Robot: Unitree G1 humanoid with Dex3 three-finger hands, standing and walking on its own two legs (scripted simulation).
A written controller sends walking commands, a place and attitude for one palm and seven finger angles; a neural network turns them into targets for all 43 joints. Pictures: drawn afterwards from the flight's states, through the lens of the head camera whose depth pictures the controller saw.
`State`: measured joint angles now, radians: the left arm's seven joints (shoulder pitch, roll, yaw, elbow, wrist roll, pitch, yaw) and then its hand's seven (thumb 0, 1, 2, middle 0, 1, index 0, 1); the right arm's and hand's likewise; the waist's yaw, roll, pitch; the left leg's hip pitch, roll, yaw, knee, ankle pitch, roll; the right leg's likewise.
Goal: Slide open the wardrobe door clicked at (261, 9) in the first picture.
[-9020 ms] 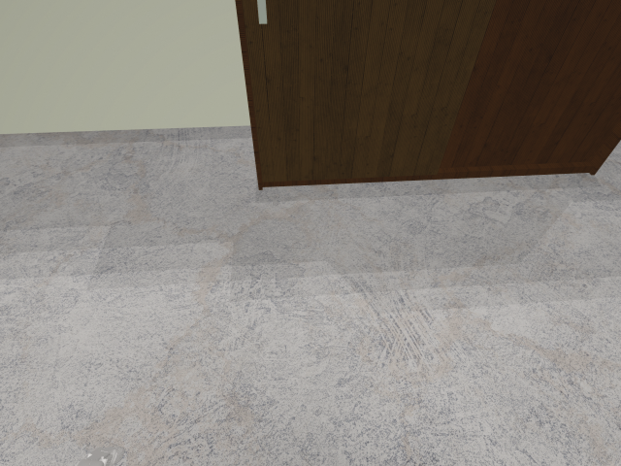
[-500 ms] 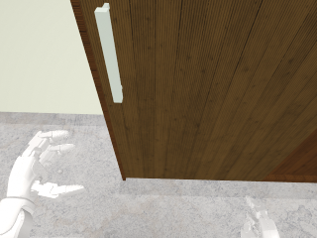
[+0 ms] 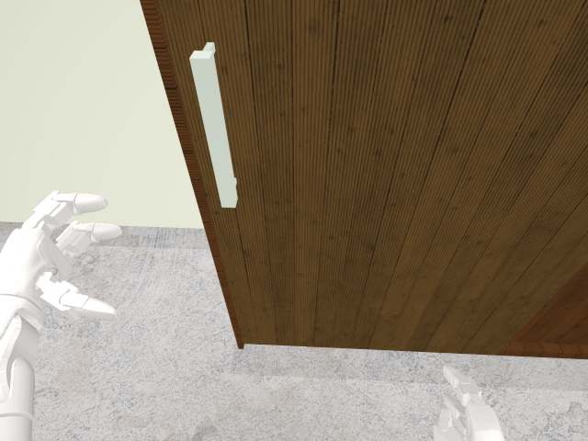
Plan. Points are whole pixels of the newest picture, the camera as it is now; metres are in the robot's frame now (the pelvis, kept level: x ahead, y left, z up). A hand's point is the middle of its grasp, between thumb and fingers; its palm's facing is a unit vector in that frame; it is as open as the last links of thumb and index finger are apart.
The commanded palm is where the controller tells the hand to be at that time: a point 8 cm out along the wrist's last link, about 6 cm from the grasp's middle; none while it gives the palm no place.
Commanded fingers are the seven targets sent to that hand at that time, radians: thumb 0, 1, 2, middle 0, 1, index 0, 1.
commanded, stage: raise the hand with hooked fingers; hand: left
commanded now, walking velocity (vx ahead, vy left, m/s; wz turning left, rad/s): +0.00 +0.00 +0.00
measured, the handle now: (220, 133) +0.53 +0.18 +0.15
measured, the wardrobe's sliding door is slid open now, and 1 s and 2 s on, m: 0.00 0.00 0.00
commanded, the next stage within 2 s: move the hooked fingers beside the handle in 0.50 s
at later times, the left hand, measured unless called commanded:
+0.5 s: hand (103, 256) +0.28 +0.27 +0.14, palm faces +0.11 -0.99 -0.03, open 14.0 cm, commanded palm +0.24 +0.31 +0.14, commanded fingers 0.00 -0.50 0.30 -0.30 -1.20 -0.30 -1.20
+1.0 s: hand (130, 225) +0.33 +0.26 +0.14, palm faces +0.08 -1.00 -0.01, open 14.0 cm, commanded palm +0.30 +0.30 +0.14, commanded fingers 0.00 -0.50 0.30 -0.30 -1.20 -0.30 -1.20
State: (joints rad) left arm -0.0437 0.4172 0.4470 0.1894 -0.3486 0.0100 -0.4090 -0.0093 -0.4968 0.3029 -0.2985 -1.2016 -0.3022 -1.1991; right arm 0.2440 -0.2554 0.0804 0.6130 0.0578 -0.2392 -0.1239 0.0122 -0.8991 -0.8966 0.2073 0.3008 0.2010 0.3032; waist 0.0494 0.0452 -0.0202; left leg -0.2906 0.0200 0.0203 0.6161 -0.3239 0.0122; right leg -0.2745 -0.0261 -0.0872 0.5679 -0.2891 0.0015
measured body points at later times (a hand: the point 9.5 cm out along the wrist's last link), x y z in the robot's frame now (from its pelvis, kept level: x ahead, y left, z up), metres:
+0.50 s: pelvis +0.00 -0.01 +0.00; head -0.01 -0.02 +0.45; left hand +0.27 +0.32 +0.14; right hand +0.17 -0.24 -0.07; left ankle +0.00 +0.11 -0.73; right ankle +0.01 -0.12 -0.73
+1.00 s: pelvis +0.00 -0.01 +0.00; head +0.01 -0.02 +0.45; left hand +0.32 +0.31 +0.14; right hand +0.16 -0.25 -0.08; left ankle +0.00 +0.11 -0.73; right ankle +0.01 -0.12 -0.73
